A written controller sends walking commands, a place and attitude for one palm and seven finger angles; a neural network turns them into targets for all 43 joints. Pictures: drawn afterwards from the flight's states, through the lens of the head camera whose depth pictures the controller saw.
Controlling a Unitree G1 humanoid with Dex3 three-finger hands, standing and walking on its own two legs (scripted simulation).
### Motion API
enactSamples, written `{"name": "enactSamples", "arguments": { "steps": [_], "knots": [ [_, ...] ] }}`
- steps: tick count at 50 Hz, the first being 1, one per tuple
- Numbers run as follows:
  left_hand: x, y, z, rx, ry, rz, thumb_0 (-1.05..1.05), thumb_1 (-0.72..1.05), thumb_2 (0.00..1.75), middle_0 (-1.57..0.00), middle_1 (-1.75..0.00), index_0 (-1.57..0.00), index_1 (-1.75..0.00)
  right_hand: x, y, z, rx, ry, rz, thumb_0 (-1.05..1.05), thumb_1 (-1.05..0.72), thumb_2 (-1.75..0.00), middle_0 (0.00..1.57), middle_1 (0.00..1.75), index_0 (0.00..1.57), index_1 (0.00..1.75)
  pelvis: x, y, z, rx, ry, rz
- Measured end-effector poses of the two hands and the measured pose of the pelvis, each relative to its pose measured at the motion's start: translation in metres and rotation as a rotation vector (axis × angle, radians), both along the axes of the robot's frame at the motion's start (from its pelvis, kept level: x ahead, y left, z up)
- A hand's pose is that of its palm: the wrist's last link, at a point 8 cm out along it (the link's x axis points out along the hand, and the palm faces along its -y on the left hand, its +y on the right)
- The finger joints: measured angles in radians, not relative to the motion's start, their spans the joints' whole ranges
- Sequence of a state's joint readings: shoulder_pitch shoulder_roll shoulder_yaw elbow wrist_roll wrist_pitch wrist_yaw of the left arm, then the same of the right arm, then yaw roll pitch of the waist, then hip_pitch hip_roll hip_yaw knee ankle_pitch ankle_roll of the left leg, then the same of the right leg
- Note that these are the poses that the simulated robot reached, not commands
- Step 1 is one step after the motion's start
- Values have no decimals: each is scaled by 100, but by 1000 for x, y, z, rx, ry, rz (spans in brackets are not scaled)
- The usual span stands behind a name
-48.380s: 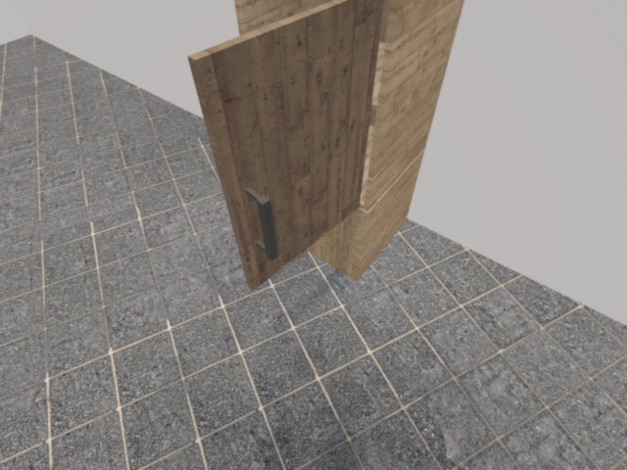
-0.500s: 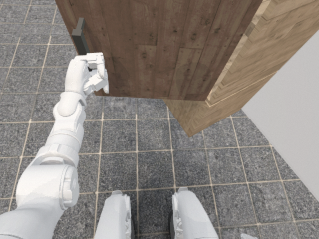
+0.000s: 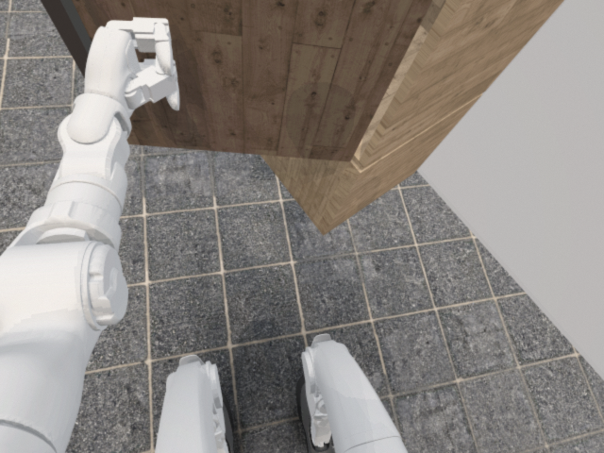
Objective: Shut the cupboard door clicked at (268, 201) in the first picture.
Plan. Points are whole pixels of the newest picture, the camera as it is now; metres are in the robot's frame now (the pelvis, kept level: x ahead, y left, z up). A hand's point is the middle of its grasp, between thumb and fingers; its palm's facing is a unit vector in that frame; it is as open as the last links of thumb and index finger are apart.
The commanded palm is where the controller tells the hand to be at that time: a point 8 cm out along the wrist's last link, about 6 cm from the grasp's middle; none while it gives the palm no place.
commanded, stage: push the door shut along its arc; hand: left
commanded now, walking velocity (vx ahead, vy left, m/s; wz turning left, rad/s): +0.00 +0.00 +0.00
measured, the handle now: (93, 51) +0.61 +0.17 +0.06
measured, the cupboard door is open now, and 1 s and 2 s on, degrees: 53 45 45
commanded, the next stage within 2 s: pull the fist back off the door in 0.46 s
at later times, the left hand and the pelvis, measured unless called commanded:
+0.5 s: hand (179, 54) +0.59 +0.07 +0.07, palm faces -0.35 -0.94 -0.04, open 3.2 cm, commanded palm +0.62 +0.08 +0.06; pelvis +0.00 -0.01 -0.02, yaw -1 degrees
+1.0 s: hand (196, 52) +0.60 +0.05 +0.07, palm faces +0.02 -1.00 +0.02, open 3.1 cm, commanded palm +0.55 +0.09 +0.06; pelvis +0.01 +0.00 +0.01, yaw -1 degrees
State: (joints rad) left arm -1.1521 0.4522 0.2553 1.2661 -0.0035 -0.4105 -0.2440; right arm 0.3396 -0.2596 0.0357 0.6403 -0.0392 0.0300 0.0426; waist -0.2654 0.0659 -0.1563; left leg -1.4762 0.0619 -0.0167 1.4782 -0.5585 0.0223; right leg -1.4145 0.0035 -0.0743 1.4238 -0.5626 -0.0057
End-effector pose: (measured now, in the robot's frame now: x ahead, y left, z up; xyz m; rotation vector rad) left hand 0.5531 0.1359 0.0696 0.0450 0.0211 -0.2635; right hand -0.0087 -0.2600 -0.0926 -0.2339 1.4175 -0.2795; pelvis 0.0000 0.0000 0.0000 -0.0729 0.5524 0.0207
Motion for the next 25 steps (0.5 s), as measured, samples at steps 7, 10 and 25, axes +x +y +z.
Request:
{"name": "enactSamples", "arguments": {
  "steps": [7,10,25],
  "knots": [
    [19,-6,-3,14,4,-21,0,90,91,-130,-150,-130,-150,-10,0,-7,10,28,-22,0,-91,-90,20,30,20,30,1,-5,-8,2,26,-11],
    [23,-5,-4,21,5,-33,-1,90,91,-130,-150,-130,-150,-13,1,-10,19,43,-28,0,-91,-90,20,30,20,30,2,-7,-9,4,33,-13],
    [40,-9,2,10,52,-89,3,92,94,-130,-150,-130,-150,-14,-9,-6,-44,25,-13,0,-91,-90,20,30,20,30,-1,-10,-15,-11,52,-9]
  ]
}}
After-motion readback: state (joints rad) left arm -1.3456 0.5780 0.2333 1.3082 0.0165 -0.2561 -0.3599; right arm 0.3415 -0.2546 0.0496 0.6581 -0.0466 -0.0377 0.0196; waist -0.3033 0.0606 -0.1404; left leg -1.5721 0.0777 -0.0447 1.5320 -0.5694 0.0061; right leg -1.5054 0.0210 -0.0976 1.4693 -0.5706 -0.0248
